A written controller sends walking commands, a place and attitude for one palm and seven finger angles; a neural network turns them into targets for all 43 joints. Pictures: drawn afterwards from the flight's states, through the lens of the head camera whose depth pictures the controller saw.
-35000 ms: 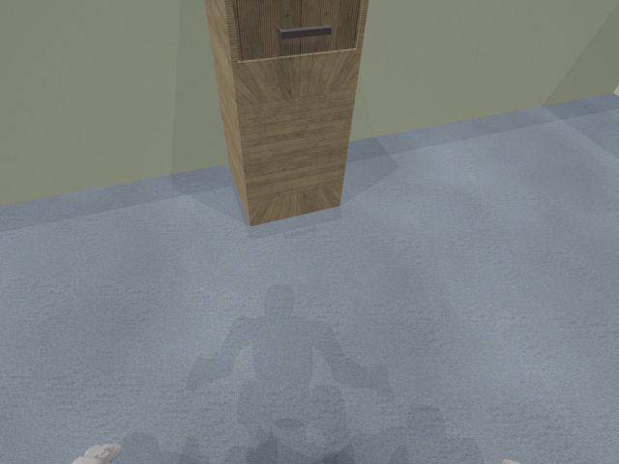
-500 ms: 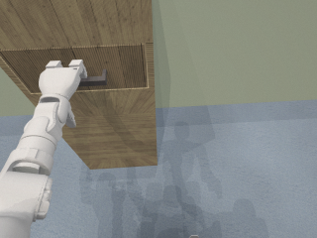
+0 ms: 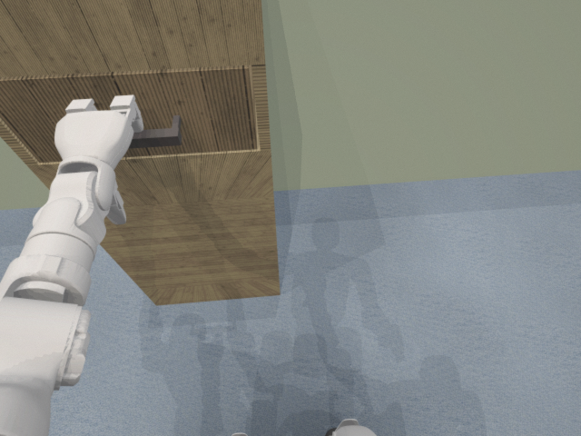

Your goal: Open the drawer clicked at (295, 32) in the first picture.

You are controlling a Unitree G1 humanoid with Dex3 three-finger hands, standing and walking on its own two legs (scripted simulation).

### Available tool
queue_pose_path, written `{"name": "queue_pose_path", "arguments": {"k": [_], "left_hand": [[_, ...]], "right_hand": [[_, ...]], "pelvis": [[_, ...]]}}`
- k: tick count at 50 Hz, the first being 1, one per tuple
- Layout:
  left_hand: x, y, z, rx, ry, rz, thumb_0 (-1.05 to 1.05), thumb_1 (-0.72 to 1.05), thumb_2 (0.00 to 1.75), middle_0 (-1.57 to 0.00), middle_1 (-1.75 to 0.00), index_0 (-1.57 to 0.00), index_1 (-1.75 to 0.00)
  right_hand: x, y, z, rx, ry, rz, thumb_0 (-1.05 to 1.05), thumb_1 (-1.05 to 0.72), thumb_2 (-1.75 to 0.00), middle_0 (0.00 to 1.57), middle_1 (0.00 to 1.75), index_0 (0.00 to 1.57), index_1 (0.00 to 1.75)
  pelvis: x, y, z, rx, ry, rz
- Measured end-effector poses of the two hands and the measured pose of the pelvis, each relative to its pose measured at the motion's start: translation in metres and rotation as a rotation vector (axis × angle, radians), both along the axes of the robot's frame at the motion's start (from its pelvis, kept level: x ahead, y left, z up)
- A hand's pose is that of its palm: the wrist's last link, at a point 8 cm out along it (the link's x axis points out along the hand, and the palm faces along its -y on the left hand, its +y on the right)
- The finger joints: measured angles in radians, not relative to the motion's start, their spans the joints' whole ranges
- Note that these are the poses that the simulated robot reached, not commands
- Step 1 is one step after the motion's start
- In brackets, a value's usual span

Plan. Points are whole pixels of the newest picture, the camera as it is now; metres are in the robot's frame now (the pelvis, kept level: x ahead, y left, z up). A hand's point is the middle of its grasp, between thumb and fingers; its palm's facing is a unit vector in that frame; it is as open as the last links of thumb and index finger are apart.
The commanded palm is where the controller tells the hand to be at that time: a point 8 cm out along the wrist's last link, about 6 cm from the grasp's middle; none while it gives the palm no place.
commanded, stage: lower the fingers behind the handle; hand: left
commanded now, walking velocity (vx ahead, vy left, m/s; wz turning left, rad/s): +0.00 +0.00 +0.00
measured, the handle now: (130, 131) +0.55 +0.26 +0.08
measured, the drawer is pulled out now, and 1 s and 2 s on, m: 0.00 0.00 0.00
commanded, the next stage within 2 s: lift the hand off the handle in 0.26 s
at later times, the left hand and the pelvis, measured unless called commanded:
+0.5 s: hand (113, 162) +0.48 +0.26 +0.09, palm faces +0.02 +0.04 -1.00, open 13.9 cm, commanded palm +0.46 +0.25 +0.10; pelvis +0.00 +0.00 +0.00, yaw +1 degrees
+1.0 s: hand (140, 159) +0.49 +0.23 +0.07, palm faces -0.06 -0.01 -1.00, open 13.8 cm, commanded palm +0.48 +0.24 +0.15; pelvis +0.01 +0.01 +0.00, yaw +0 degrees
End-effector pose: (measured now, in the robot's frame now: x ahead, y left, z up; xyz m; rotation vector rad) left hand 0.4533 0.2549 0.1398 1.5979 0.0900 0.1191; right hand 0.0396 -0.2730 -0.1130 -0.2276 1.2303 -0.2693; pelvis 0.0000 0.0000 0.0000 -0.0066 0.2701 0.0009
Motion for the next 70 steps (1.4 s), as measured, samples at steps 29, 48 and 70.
{"name": "queue_pose_path", "arguments": {"k": [29,48,70], "left_hand": [[0.004,-0.001,0.001,0.013,-0.002,0.007,0.00,-0.49,0.30,-0.30,-1.22,-0.27,-1.36],[0.022,-0.019,-0.016,-0.032,0.110,-0.061,0.00,-0.49,0.30,-0.32,-1.21,-0.30,-1.27],[0.023,-0.024,0.063,-0.026,0.002,-0.005,0.00,-0.49,0.30,-0.33,-1.21,-0.34,-1.21]], "right_hand": [[0.002,0.010,-0.005,0.014,-0.004,0.018,0.00,-0.91,-0.90,0.20,0.30,0.20,0.30],[-0.020,0.012,-0.003,0.006,0.042,-0.046,0.00,-0.91,-0.90,0.20,0.30,0.20,0.30],[0.083,0.017,0.010,0.070,-0.127,0.027,0.00,-0.91,-0.90,0.20,0.30,0.20,0.30]], "pelvis": [[-0.003,0.004,-0.003,-0.005,0.010,0.017],[0.005,0.006,-0.001,-0.009,0.014,0.002],[0.037,0.003,0.019,-0.005,-0.080,0.017]]}}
